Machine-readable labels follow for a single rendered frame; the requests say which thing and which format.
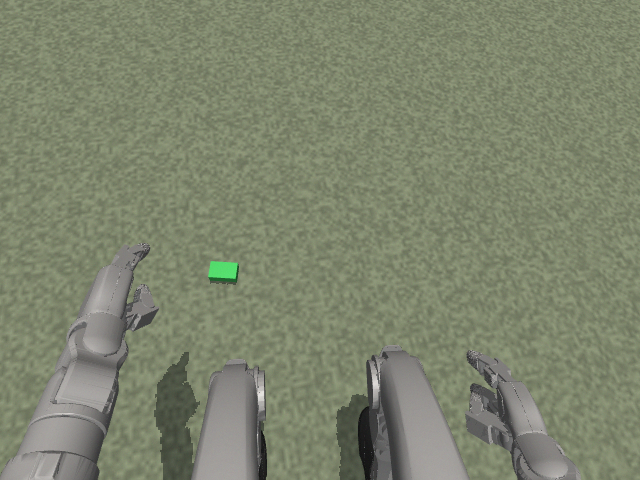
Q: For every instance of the right robot arm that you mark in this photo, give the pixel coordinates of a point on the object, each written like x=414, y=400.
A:
x=536, y=456

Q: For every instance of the left robot hand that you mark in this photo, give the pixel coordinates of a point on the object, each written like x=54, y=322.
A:
x=110, y=288

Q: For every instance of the small box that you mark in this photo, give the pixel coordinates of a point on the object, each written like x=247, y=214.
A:
x=223, y=271

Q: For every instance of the right robot foot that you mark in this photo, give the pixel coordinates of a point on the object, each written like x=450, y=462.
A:
x=366, y=450

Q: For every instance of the left robot arm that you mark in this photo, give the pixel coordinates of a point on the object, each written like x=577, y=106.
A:
x=66, y=432

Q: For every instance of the right robot hand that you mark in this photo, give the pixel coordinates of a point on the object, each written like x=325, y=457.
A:
x=508, y=414

